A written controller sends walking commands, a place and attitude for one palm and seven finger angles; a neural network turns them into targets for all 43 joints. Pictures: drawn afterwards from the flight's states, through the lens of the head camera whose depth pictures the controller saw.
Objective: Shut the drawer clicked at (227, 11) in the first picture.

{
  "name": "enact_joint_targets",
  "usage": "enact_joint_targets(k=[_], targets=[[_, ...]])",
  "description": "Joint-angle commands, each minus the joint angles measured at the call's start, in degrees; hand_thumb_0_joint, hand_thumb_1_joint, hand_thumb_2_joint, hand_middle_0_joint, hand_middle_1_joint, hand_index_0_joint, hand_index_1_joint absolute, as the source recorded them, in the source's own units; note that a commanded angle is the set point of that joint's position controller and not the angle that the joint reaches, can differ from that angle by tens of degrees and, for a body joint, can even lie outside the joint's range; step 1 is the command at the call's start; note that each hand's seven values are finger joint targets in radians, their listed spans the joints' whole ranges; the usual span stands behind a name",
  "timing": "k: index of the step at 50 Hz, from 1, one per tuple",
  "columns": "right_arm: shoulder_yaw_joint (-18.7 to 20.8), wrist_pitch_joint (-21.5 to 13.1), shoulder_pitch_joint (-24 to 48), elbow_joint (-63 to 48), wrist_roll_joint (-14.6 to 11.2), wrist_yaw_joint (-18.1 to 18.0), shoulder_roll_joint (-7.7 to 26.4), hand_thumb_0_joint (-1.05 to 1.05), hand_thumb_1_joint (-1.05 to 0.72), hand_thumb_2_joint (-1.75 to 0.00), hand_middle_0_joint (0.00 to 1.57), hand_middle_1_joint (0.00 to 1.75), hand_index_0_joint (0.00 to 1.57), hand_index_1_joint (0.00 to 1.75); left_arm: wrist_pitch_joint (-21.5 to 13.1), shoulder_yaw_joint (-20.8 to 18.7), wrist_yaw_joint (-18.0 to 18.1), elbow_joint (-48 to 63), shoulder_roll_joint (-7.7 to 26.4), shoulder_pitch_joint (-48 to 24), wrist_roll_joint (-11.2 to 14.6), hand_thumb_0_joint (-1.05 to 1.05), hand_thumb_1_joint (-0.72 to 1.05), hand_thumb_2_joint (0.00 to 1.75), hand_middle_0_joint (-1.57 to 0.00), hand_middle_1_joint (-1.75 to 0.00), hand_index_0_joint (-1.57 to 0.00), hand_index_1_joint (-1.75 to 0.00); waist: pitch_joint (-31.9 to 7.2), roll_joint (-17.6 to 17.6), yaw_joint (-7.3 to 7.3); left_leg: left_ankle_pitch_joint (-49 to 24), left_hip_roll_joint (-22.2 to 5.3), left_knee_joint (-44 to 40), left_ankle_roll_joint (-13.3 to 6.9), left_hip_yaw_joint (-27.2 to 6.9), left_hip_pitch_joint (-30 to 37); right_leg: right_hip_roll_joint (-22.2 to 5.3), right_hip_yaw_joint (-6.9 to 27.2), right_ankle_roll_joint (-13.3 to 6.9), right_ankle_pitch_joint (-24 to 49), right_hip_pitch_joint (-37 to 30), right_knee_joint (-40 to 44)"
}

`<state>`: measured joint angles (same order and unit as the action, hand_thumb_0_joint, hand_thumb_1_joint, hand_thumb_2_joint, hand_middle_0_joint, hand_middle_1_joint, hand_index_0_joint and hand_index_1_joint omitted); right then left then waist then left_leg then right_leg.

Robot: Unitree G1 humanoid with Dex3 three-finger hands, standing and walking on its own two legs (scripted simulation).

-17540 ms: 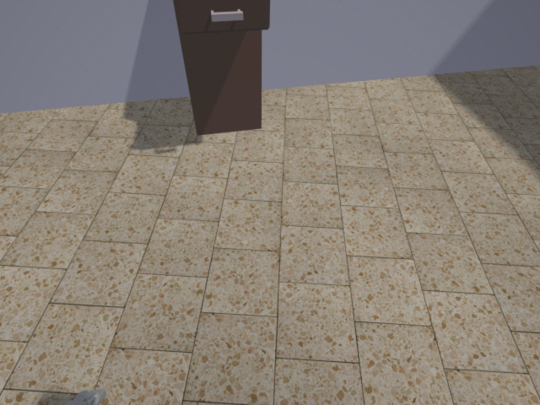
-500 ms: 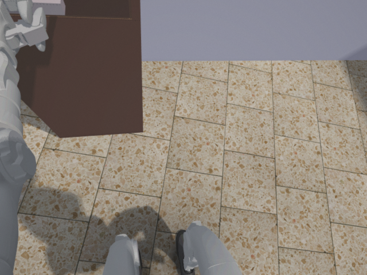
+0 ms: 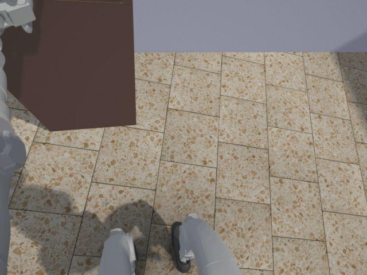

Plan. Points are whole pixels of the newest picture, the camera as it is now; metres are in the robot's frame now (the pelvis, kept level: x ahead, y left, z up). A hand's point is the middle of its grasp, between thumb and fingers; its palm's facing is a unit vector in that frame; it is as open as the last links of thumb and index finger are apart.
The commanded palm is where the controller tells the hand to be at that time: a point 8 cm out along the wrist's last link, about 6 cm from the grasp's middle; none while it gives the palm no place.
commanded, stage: pull the fist back off the drawer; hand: left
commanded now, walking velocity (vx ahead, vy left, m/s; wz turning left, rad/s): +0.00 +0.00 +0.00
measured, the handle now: out of the picture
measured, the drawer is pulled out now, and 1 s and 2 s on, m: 0.00 0.00 0.00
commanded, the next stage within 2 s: draw the hand back to the body in 0.44 s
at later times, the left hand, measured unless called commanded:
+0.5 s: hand (26, 12) +0.58 +0.18 +0.11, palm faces +0.02 -1.00 -0.02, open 3.3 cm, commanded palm +0.56 +0.21 +0.11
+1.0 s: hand out of the picture +0.45 +0.21 +0.16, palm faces +0.01 -1.00 -0.03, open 3.3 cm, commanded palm +0.41 +0.25 +0.17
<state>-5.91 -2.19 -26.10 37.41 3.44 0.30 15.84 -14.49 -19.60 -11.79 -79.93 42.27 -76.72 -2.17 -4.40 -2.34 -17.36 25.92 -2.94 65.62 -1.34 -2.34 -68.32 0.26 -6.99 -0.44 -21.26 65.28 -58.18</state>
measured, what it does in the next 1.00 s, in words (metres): rises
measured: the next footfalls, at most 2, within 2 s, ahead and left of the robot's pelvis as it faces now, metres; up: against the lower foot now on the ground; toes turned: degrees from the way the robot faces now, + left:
none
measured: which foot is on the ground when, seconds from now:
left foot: down 0.00-1.00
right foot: down 0.00-1.00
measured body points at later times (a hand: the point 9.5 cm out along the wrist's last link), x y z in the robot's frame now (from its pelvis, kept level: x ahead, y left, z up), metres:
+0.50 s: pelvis +0.04 +0.00 +0.03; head +0.19 +0.02 +0.45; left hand +0.58 +0.23 +0.11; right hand +0.00 -0.25 -0.07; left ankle +0.03 +0.10 -0.65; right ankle +0.05 -0.13 -0.65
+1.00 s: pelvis +0.08 +0.00 +0.07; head +0.13 +0.00 +0.51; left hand +0.44 +0.26 +0.16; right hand +0.19 -0.25 -0.04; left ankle +0.03 +0.10 -0.65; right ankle +0.05 -0.13 -0.65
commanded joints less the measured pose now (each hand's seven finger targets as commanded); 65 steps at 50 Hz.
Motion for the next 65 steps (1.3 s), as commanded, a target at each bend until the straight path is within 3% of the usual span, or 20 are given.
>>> enact_joint_targets(k=[1,4,7,10,17,22,27,29,31,32,35,39,42,46,48,52,53,55,59,65], targets=[[4.47,0.57,-14.35,-0.69,0.24,-0.37,12.36,0.00,-0.90,-0.90,0.20,0.30,0.20,0.30,-4.14,-2.37,1.71,15.75,8.92,-34.00,1.14,0.00,0.90,0.90,-1.40,-1.60,-1.40,-1.60,-29.73,-15.52,-3.96,-10.07,0.38,-8.56,-0.78,-4.59,28.99,2.55,3.48,-0.92,1.86,-7.96,7.24],[4.77,1.15,-14.47,-1.25,0.15,0.09,12.23,0.00,-0.90,-0.90,0.20,0.30,0.20,0.30,-4.28,-3.92,1.40,16.62,9.55,-30.39,1.33,0.00,0.90,0.90,-1.40,-1.60,-1.40,-1.60,-31.94,-15.71,-2.49,-12.24,0.39,-8.60,-0.65,-4.27,30.59,2.68,3.52,-1.04,3.14,-9.56,7.36],[4.94,1.80,-14.03,-1.69,-0.13,0.25,11.99,0.00,-0.90,-0.90,0.20,0.30,0.20,0.30,-4.19,-3.84,0.90,17.26,8.93,-27.45,1.87,0.00,0.90,0.90,-1.40,-1.60,-1.40,-1.60,-30.00,-13.86,-1.76,-11.87,0.33,-9.49,-0.74,-3.77,29.61,2.66,3.65,-0.92,3.12,-11.37,8.11],[5.29,2.51,-13.52,-2.62,-0.25,0.54,11.92,0.00,-0.90,-0.90,0.20,0.30,0.20,0.30,-4.93,-5.18,0.62,20.34,9.14,-23.29,2.53,0.00,0.90,0.90,-1.40,-1.60,-1.40,-1.60,-32.61,-14.57,0.12,-14.61,0.26,-10.15,-0.52,-3.51,32.39,2.74,3.68,-1.02,4.89,-13.22,8.14],[6.57,4.51,-12.06,-4.60,-0.86,1.24,11.12,0.00,-0.90,-0.90,0.20,0.30,0.20,0.30,-6.59,-7.71,0.36,26.25,7.12,-8.51,4.64,0.00,0.90,0.90,-1.40,-1.60,-1.40,-1.60,-33.88,-10.53,4.42,-22.04,0.70,-12.28,-0.48,-1.15,34.88,3.09,4.31,-0.87,13.18,-22.87,9.77],[6.94,5.56,-11.15,-4.36,-1.53,0.83,10.62,0.00,-0.90,-0.90,0.20,0.30,0.20,0.30,-7.44,-7.25,0.28,25.08,5.58,-6.18,5.45,0.00,0.90,0.90,-1.40,-1.60,-1.40,-1.60,-27.63,-6.25,4.14,-21.34,1.01,-13.23,-0.79,0.22,31.63,2.94,5.05,-0.60,15.83,-25.47,10.79],[7.68,6.08,-10.77,-3.49,-1.53,0.82,10.01,0.00,-0.90,-0.90,0.20,0.30,0.20,0.30,-9.85,-4.41,-0.47,26.16,0.50,-4.56,6.01,0.00,0.90,0.90,-1.40,-1.60,-1.40,-1.60,-29.18,-8.62,4.11,-29.20,0.84,-12.58,-0.15,-0.32,38.34,2.81,4.64,-0.82,20.19,-23.37,9.95],[7.97,6.65,-10.30,-4.97,-1.86,0.99,10.14,0.00,-0.90,-0.90,0.20,0.30,0.20,0.30,-9.52,-6.24,-1.53,28.39,1.02,3.54,7.28,0.00,0.90,0.90,-1.40,-1.60,-1.40,-1.60,-32.88,-7.83,7.03,-33.90,0.90,-13.47,0.05,-0.04,40.98,2.89,4.62,-0.95,23.53,-27.65,10.14],[8.19,7.03,-8.34,-6.98,-2.79,1.03,9.56,0.00,-0.90,-0.90,0.20,0.30,0.20,0.30,-8.48,-5.94,-2.42,34.07,0.19,9.69,8.69,0.00,0.90,0.90,-1.40,-1.60,-1.40,-1.60,-34.80,-9.43,9.01,-36.76,1.07,-14.91,0.07,0.67,42.79,2.78,4.97,-0.89,26.89,-32.01,11.11],[8.23,7.11,-7.57,-7.75,-3.15,1.05,9.30,0.00,-0.90,-0.90,0.20,0.30,0.20,0.30,-7.65,-5.72,-2.65,36.68,-0.62,12.47,9.50,0.00,0.90,0.90,-1.40,-1.60,-1.40,-1.60,-35.15,-7.54,9.45,-37.35,1.13,-15.51,-0.15,0.99,42.58,2.73,4.95,-0.80,28.84,-34.56,11.57],[8.54,6.83,-4.95,-9.49,-4.22,0.88,8.67,0.00,-0.90,-0.90,0.20,0.30,0.20,0.30,-6.11,-5.64,-2.47,44.99,-2.05,20.21,11.94,0.00,0.90,0.90,-1.40,-1.60,-1.40,-1.60,-33.27,-4.56,10.82,-38.43,1.21,-17.83,-0.52,1.65,42.66,2.36,5.13,-0.55,33.43,-40.25,13.50],[8.70,5.05,-1.58,-10.47,-5.06,0.20,7.64,0.00,-0.90,-0.90,0.20,0.30,0.20,0.30,-5.47,-4.51,-1.82,56.75,-4.78,29.04,14.05,0.00,0.90,0.90,-1.40,-1.60,-1.40,-1.60,-31.00,-6.31,12.14,-41.13,1.28,-20.31,-0.57,2.61,46.43,1.68,5.45,-0.45,37.04,-44.44,15.54],[8.67,3.54,0.76,-9.88,-5.49,-0.30,7.31,0.00,-0.90,-0.90,0.20,0.30,0.20,0.30,-4.02,-1.66,-2.14,59.81,-8.99,34.69,15.50,0.00,0.90,0.90,-1.40,-1.60,-1.40,-1.60,-25.77,-3.67,11.69,-40.04,0.97,-22.38,-0.41,2.44,48.42,1.64,4.64,-0.16,34.65,-44.20,17.50],[8.28,2.01,4.60,-10.52,-6.09,-1.05,6.86,0.00,-0.90,-0.90,0.20,0.30,0.20,0.30,-1.81,1.31,-3.23,65.33,-12.22,40.14,16.59,0.00,0.90,0.90,-1.40,-1.60,-1.40,-1.60,-21.44,-4.29,12.22,-39.96,0.96,-24.81,-0.10,1.89,51.04,1.31,3.89,-0.29,32.20,-44.69,19.16],[7.97,1.17,6.27,-11.12,-6.23,-1.40,6.90,0.00,-0.90,-0.90,0.20,0.30,0.20,0.30,-0.52,1.38,-3.57,67.84,-12.24,42.77,17.16,0.00,0.90,0.90,-1.40,-1.60,-1.40,-1.60,-20.24,-5.04,12.81,-39.12,1.26,-25.51,0.00,1.67,52.28,1.13,3.88,-0.51,31.26,-45.28,19.85],[7.35,-0.37,10.21,-12.30,-6.63,-2.13,6.85,0.00,-0.90,-0.90,0.20,0.30,0.20,0.30,2.08,1.16,-4.13,70.65,-12.93,47.50,18.18,0.00,0.90,0.90,-1.40,-1.60,-1.40,-1.60,-16.16,-0.45,13.89,-32.94,1.67,-28.09,0.16,1.26,51.10,0.80,3.23,-0.63,28.35,-47.41,21.34],[7.46,0.29,14.02,-13.00,-6.31,-2.61,5.90,0.00,-0.90,-0.90,0.20,0.30,0.20,0.30,3.04,4.59,3.02,76.94,-10.00,47.76,10.53,0.00,0.90,0.90,-1.40,-1.60,-1.40,-1.60,-16.39,-3.09,16.75,-33.32,2.62,-30.22,-0.17,1.86,54.74,-0.70,5.14,-1.39,25.05,-48.36,24.31],[7.11,0.17,15.69,-13.34,-6.14,-3.17,5.09,0.00,-0.90,-0.90,0.20,0.30,0.20,0.30,5.74,7.41,9.48,79.02,-15.80,55.34,8.94,0.00,0.90,0.90,-1.40,-1.60,-1.40,-1.60,-12.19,-1.65,16.50,-30.39,2.00,-33.28,0.33,1.83,56.08,-0.51,4.54,-1.17,22.55,-49.78,26.66],[6.26,0.43,18.73,-12.77,-5.95,-4.26,4.90,0.00,-0.90,-0.90,0.20,0.30,0.20,0.30,8.18,5.78,14.98,83.92,-14.10,58.80,7.38,0.00,0.90,0.90,-1.40,-1.60,-1.40,-1.60,-8.37,2.48,17.01,-24.29,2.06,-38.21,-0.02,2.30,56.86,-0.66,4.70,-1.10,20.77,-54.86,30.34],[5.09,-1.08,21.77,-12.05,-5.19,-4.87,3.73,0.00,-0.90,-0.90,0.20,0.30,0.20,0.30,8.39,6.43,17.51,91.92,-15.59,63.55,6.26,0.00,0.90,0.90,-1.40,-1.60,-1.40,-1.60,-4.33,-2.93,17.99,-22.83,2.34,-43.32,0.21,2.15,61.67,-0.67,4.83,-1.40,17.96,-58.40,34.87]])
